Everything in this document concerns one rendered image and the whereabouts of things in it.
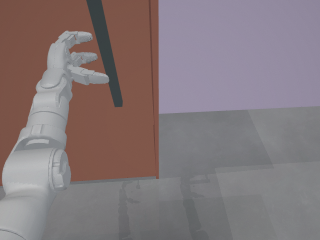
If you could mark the left robot hand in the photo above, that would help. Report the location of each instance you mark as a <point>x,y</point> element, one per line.
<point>59,57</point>

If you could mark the left robot forearm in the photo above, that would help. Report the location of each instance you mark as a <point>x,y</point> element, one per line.
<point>48,115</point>

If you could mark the handle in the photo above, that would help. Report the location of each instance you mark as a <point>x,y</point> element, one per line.
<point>97,15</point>

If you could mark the robot left upper arm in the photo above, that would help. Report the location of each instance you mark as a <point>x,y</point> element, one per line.
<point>32,180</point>

